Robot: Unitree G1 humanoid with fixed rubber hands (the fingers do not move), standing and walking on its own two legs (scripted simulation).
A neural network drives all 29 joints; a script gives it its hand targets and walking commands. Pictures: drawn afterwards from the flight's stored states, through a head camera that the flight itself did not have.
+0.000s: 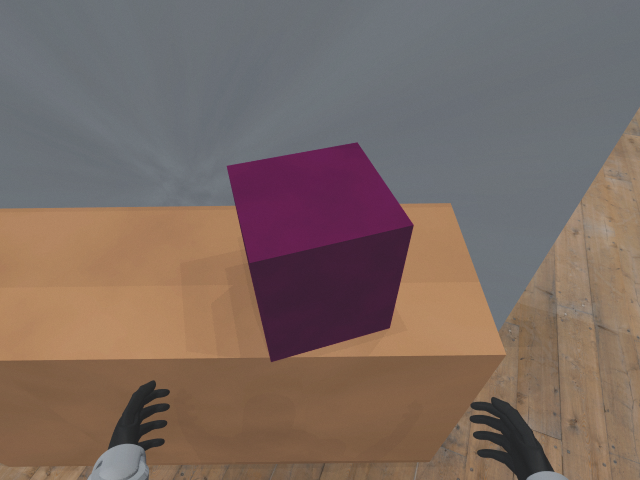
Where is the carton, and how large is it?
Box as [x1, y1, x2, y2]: [227, 143, 413, 361]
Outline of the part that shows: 357,143 351,143 227,166 250,273 271,361 389,327 413,225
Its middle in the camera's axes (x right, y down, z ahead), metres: -0.01 +0.03 +0.63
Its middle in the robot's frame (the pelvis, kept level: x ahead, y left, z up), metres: +0.44 +0.05 +0.01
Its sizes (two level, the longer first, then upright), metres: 0.210 0.200 0.250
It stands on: a pedestal, 0.65 m high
